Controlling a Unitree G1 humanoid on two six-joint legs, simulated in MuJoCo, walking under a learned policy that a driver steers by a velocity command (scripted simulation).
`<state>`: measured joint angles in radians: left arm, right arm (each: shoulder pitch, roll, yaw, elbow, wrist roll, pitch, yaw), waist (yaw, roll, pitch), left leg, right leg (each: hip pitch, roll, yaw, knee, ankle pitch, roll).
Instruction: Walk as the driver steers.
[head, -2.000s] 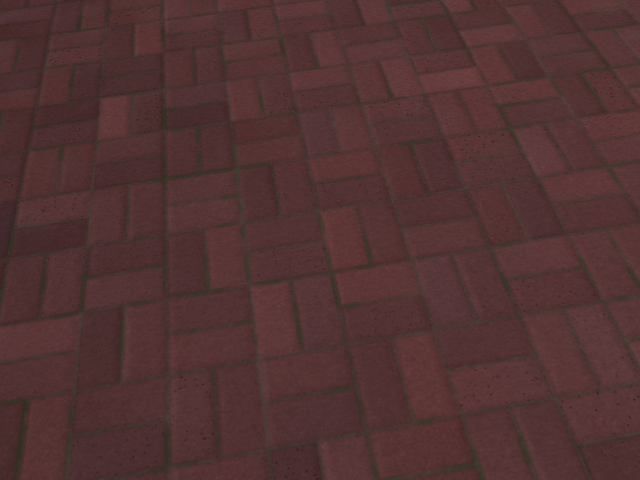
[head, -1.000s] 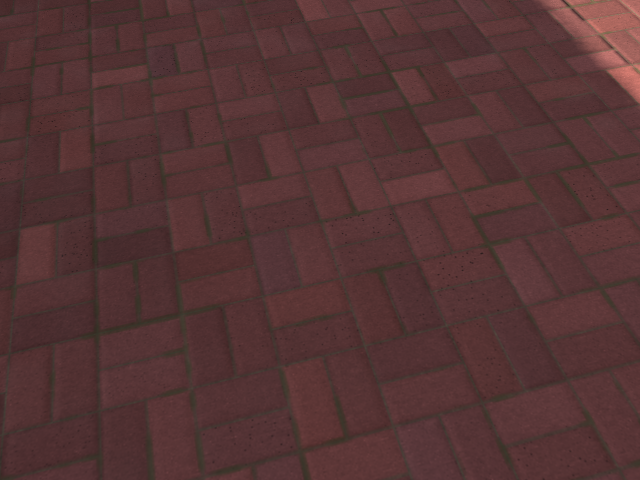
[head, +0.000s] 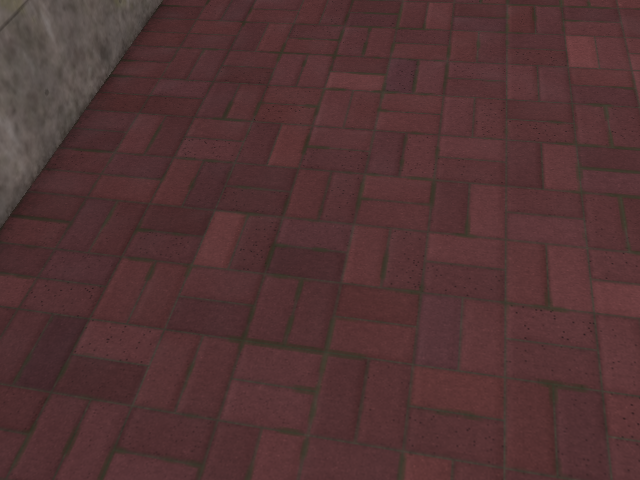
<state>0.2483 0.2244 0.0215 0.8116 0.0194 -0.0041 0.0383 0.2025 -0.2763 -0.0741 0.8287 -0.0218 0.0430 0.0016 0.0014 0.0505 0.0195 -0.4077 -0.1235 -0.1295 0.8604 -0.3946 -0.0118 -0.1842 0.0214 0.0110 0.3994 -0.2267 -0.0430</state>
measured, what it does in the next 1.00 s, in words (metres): steps on the spot: left foot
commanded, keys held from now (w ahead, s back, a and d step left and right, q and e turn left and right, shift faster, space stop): no key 1.00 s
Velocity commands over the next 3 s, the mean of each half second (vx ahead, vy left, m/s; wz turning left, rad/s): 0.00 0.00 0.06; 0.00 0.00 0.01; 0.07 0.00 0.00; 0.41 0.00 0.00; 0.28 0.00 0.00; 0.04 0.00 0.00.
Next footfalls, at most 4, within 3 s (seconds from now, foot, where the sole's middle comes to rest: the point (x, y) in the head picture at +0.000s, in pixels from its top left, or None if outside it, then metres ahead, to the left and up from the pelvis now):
0.16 left None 0.01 0.12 -0.78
2.02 left None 0.42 0.05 -0.78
2.48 right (410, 433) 0.59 -0.10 -0.78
2.76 left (315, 470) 0.52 0.10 -0.78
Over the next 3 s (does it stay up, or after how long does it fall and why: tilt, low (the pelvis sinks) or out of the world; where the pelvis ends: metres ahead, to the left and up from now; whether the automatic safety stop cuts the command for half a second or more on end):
stays up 0.51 -0.01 0.00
